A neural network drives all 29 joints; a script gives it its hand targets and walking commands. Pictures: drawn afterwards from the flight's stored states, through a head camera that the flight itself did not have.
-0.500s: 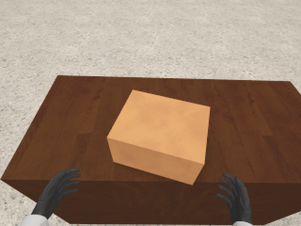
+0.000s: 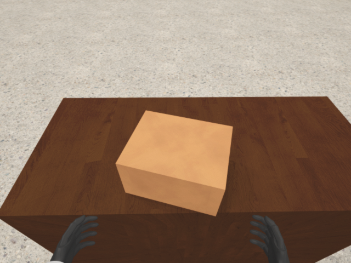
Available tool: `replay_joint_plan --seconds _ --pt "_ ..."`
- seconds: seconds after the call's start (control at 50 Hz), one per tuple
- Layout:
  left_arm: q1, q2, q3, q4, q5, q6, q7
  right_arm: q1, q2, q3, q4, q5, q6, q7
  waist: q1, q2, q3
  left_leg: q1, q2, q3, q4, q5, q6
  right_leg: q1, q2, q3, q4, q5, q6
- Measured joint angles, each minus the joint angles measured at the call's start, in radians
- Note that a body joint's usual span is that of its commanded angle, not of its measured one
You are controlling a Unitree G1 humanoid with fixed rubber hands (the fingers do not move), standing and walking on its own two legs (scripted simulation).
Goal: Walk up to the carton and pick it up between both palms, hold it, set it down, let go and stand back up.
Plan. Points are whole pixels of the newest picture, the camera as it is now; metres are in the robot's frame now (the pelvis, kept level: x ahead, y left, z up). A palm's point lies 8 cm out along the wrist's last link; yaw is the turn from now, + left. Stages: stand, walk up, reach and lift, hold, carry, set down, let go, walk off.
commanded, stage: set down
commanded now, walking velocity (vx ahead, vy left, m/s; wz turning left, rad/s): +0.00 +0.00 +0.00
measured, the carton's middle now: (178, 159) +0.40 +0.02 -0.02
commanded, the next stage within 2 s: let go in 0.54 s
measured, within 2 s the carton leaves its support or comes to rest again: neither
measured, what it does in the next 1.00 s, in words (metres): stands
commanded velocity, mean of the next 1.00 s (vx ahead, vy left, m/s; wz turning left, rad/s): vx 0.00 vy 0.00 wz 0.00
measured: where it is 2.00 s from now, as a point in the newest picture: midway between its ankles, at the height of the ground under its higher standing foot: outside the picture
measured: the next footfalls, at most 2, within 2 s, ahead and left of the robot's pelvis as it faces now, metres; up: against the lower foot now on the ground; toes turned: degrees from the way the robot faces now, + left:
none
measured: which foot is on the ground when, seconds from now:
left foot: down 0.00-1.00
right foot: down 0.00-1.00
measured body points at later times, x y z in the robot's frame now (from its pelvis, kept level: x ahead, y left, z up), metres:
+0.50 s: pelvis -0.01 -0.01 +0.00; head -0.01 -0.01 +0.45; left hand +0.16 +0.23 -0.07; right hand +0.16 -0.22 -0.08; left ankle +0.01 +0.12 -0.74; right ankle -0.04 -0.09 -0.74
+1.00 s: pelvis +0.00 -0.02 +0.00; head +0.00 -0.02 +0.45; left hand +0.18 +0.21 -0.09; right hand +0.17 -0.26 -0.09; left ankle +0.01 +0.12 -0.74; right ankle -0.04 -0.09 -0.74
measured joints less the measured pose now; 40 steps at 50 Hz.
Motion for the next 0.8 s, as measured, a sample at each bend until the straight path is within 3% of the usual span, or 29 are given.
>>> replay_joint_plan --seconds 0.4,0.8 --pt "-0.090 -0.074 -0.003 0.181 0.084 0.072 0.053 -0.122 -0.043 -0.017 0.248 -0.067 -0.022 0.071 -0.024 0.006 -0.002 -0.018 0.003 -0.005 0.000 0.013 -0.012 -0.036 0.003 -0.005 0.042 -0.012 -0.012" --pt "-0.152 -0.159 0.002 0.262 0.164 0.115 0.121 -0.236 -0.109 -0.048 0.471 -0.122 -0.097 0.145 -0.047 0.011 0.003 -0.046 0.009 -0.003 0.005 0.008 -0.019 -0.070 0.008 -0.003 0.057 -0.022 -0.017"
